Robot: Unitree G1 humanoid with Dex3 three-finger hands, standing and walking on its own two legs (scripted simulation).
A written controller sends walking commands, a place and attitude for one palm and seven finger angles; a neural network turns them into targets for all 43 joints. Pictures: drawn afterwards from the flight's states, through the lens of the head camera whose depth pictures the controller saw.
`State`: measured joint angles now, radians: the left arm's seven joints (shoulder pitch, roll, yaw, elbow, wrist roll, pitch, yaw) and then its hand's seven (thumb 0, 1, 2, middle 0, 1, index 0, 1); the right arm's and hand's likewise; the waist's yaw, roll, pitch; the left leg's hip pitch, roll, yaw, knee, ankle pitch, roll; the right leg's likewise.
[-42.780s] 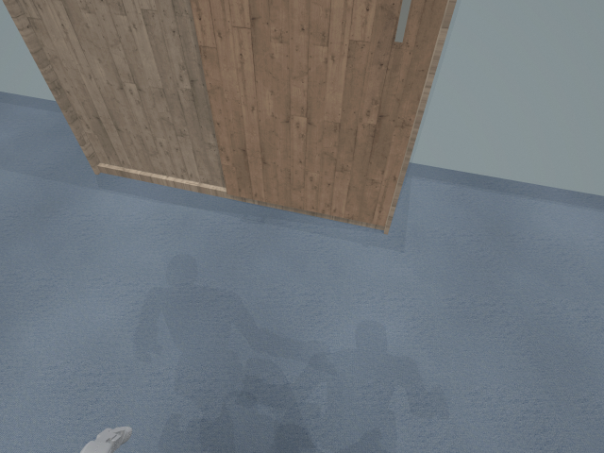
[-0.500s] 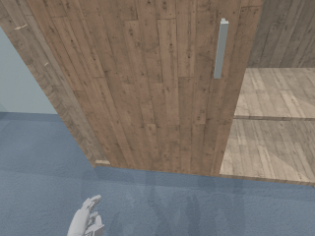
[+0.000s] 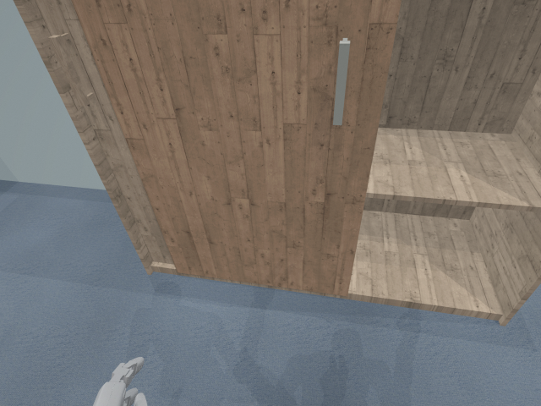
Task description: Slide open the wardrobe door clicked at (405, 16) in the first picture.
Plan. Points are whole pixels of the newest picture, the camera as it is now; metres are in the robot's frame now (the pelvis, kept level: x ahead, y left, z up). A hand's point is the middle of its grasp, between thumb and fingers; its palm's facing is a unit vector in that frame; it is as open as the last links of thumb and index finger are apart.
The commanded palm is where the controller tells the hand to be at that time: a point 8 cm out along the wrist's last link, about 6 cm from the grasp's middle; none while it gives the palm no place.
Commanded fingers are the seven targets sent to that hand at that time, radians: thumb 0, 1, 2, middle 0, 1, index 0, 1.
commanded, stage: stop stepping back and stand still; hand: right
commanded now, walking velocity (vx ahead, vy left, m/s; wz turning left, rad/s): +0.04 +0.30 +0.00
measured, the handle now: (341, 82) +0.75 -0.11 +0.19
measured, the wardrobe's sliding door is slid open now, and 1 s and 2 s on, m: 0.57 0.57 0.57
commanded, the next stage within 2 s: let the arm hang, fingers relaxed in 0.88 s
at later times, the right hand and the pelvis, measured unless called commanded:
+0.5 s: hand out of the picture +0.23 -0.30 +0.17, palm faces +0.49 +0.80 -0.35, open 7.4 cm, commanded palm +0.15 -0.33 +0.21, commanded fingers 0.00 -0.90 -0.90 0.20 0.30 0.20 0.30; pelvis +0.02 -0.03 +0.02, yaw -2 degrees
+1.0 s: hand out of the picture +0.24 -0.29 +0.17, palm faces +0.39 +0.81 -0.44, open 7.4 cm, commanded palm none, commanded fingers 0.00 -0.90 -0.90 0.20 0.30 0.20 0.30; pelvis +0.04 -0.03 +0.03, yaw -2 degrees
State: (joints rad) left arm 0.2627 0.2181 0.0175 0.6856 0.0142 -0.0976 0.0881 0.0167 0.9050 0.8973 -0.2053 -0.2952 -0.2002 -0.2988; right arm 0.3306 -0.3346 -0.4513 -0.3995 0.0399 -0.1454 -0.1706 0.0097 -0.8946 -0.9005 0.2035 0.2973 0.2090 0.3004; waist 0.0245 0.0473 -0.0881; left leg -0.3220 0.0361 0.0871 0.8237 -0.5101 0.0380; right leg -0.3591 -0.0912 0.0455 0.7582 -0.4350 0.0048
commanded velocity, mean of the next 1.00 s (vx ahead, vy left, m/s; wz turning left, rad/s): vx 0.03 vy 0.02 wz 0.00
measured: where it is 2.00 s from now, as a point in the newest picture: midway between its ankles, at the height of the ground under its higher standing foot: outside the picture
